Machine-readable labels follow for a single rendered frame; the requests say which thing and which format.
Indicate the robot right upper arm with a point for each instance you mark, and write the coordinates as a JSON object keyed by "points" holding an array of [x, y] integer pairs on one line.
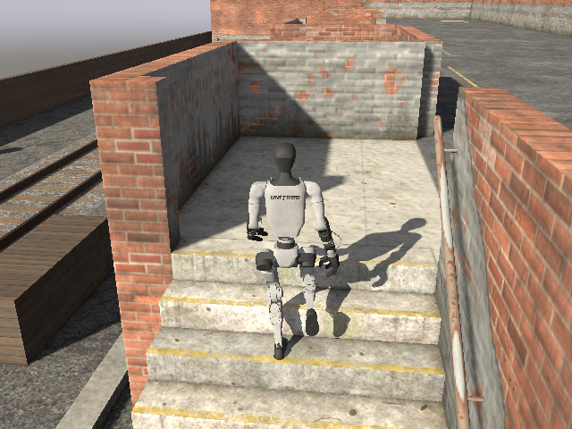
{"points": [[317, 202]]}

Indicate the left robot thigh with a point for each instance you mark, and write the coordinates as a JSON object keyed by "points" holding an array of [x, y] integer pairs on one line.
{"points": [[264, 262]]}

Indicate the robot left upper arm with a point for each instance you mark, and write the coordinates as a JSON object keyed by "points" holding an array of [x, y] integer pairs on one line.
{"points": [[257, 190]]}

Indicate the robot thigh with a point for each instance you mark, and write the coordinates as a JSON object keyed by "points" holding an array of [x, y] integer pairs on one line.
{"points": [[264, 262], [306, 259]]}

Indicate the right robot thigh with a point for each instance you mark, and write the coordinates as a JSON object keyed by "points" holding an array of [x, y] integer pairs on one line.
{"points": [[306, 259]]}

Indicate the robot left hand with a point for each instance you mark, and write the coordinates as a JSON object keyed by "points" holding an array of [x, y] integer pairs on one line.
{"points": [[259, 232]]}

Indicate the robot right hand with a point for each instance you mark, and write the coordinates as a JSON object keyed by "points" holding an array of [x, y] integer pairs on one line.
{"points": [[334, 263]]}

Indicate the right robot forearm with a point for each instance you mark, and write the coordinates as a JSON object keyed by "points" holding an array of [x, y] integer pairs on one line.
{"points": [[327, 240]]}

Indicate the left robot forearm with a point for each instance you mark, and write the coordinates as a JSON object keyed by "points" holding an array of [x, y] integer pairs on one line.
{"points": [[251, 232]]}

